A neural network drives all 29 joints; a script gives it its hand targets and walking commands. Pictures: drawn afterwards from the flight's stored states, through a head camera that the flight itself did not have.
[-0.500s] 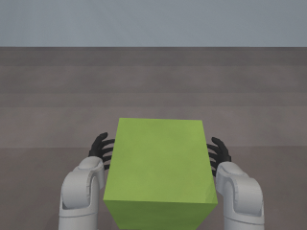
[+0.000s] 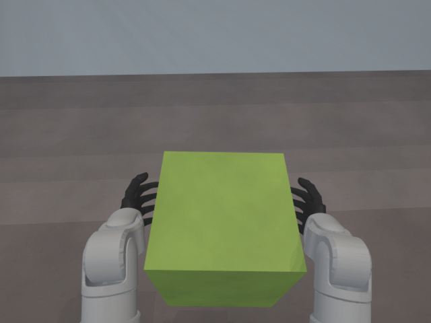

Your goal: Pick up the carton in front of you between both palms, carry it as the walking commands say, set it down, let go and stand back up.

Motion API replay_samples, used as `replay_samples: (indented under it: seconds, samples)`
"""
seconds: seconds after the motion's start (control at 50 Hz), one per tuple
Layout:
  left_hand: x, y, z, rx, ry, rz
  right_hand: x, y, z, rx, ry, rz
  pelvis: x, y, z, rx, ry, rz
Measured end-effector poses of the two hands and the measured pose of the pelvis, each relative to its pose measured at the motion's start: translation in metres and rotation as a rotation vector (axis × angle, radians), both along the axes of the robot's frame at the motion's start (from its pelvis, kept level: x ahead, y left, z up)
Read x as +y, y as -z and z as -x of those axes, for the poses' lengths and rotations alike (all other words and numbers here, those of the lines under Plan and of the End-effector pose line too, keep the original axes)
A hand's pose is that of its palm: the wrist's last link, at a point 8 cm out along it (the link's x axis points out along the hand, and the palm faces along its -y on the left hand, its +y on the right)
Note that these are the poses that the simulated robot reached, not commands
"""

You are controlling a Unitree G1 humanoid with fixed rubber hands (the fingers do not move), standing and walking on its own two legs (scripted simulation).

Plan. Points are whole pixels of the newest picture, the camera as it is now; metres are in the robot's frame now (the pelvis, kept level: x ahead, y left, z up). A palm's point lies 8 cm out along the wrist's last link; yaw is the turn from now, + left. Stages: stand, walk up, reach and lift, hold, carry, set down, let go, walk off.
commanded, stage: carry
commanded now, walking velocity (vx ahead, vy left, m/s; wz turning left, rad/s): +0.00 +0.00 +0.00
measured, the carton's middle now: (221, 235) +0.28 +0.00 +0.03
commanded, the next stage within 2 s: hold in 1.84 s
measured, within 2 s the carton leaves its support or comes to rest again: neither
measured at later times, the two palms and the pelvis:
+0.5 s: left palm (129, 201) +0.33 +0.18 +0.06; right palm (283, 197) +0.34 -0.12 +0.06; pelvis +0.07 +0.01 +0.01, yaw +3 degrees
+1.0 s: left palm (125, 219) +0.30 +0.19 +0.04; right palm (278, 215) +0.32 -0.11 +0.03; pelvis +0.02 +0.02 +0.00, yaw +3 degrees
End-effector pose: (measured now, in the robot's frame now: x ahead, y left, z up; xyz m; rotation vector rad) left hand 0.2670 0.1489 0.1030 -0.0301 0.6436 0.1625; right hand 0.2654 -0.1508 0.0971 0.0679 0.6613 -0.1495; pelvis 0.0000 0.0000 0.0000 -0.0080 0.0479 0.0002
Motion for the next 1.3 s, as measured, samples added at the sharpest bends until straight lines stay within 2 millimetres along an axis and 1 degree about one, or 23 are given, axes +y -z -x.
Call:
replay_samples:
  seconds: [0.08, 0.18, 0.24, 0.32, 0.4, 0.5, 0.58, 0.66, 0.76, 0.82, 0.9, 1.04, 1.18, 1.3]
  samples:
    - [-0.003, 0.008, -0.029, 0.059, -0.003, -0.012, -0.003, 0.013, -0.029, 0.059, -0.004, -0.012, -0.004, -0.001, -0.028, 0.015, -0.017, 0.016]
    - [0.001, 0.024, -0.05, 0.097, -0.014, 0.001, 0.001, 0.023, -0.055, 0.097, -0.025, 0.014, -0.005, -0.002, -0.051, 0.035, -0.029, 0.011]
    - [0.006, 0.031, -0.056, 0.099, -0.022, 0.005, 0.006, 0.027, -0.065, 0.099, -0.043, 0.031, -0.004, -0.004, -0.059, 0.039, -0.035, 0.008]
    - [0.015, 0.034, -0.06, 0.078, -0.027, 0.005, 0.015, 0.027, -0.072, 0.078, -0.062, 0.053, 0.001, -0.006, -0.066, 0.042, -0.042, 0.01]
    - [0.023, 0.036, -0.06, 0.058, -0.03, 0.002, 0.024, 0.028, -0.075, 0.056, -0.079, 0.068, 0.007, -0.007, -0.069, 0.04, -0.047, 0.013]
    - [0.029, 0.043, -0.059, 0.053, -0.023, -0.018, 0.029, 0.036, -0.075, 0.05, -0.095, 0.081, 0.012, -0.006, -0.072, 0.025, -0.05, 0.012]
    - [0.031, 0.049, -0.06, 0.05, -0.006, -0.037, 0.032, 0.043, -0.074, 0.046, -0.098, 0.087, 0.016, -0.005, -0.069, 0.016, -0.055, 0.013]
    - [0.036, 0.06, -0.06, 0.04, 0.002, -0.05, 0.036, 0.054, -0.075, 0.035, -0.109, 0.101, 0.019, 0.0, -0.06, 0.012, -0.059, 0.014]
    - [0.039, 0.076, -0.053, 0.048, 0.0, -0.059, 0.04, 0.07, -0.071, 0.042, -0.128, 0.113, 0.02, 0.003, -0.046, -0.004, -0.057, 0.011]
    - [0.04, 0.08, -0.049, 0.038, -0.003, -0.061, 0.04, 0.074, -0.068, 0.031, -0.129, 0.11, 0.02, 0.004, -0.038, -0.012, -0.056, 0.009]
    - [0.039, 0.077, -0.045, 0.01, -0.007, -0.057, 0.04, 0.072, -0.062, 0.004, -0.12, 0.102, 0.02, 0.004, -0.028, -0.016, -0.055, 0.006]
    - [0.037, 0.065, -0.031, -0.015, -0.006, -0.051, 0.038, 0.061, -0.046, -0.02, -0.104, 0.092, 0.02, 0.003, -0.015, -0.02, -0.053, 0.003]
    - [0.038, 0.065, -0.016, 0.012, -0.003, -0.054, 0.039, 0.061, -0.031, 0.007, -0.107, 0.094, 0.022, 0.003, -0.005, -0.029, -0.054, 0.0]
    - [0.041, 0.064, -0.008, 0.013, -0.007, -0.054, 0.041, 0.06, -0.024, 0.007, -0.111, 0.094, 0.023, 0.002, 0.003, -0.031, -0.055, -0.002]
